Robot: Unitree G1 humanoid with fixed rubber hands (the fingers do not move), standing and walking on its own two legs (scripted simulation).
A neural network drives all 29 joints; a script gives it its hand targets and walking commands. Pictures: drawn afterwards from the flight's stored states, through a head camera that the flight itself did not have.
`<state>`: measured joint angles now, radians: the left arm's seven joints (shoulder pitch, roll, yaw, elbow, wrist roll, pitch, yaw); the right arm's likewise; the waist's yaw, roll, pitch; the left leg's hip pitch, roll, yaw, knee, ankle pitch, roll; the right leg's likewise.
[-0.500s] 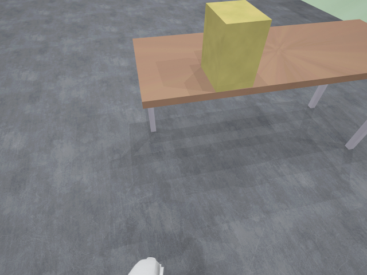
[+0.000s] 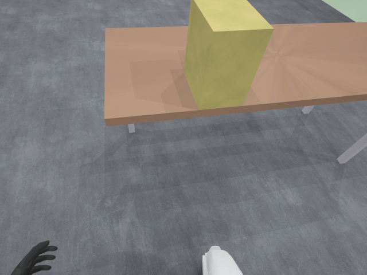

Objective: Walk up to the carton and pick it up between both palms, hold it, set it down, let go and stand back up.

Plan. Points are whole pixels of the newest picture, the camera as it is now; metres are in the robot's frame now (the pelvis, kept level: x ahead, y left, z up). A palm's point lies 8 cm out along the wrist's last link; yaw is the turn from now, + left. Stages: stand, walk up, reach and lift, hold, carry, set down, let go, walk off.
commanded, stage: walk up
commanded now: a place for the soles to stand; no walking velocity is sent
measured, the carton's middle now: (219, 55) +0.72 -0.14 +0.07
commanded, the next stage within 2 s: none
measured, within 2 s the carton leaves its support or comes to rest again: neither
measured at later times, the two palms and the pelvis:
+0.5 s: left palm out of the picture +0.13 +0.20 -0.09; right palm (356, 229) +0.22 -0.44 -0.08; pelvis +0.14 -0.12 +0.01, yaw +4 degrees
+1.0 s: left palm (102, 248) +0.19 +0.17 -0.09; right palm (335, 192) +0.33 -0.47 -0.12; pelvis +0.19 -0.17 -0.01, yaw +7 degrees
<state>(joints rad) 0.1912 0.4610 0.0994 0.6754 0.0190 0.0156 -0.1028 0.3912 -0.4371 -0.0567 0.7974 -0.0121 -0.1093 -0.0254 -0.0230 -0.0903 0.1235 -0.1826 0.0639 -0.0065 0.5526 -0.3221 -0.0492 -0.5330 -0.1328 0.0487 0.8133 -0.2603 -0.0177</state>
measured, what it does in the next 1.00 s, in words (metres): walks ahead: right foot, then left foot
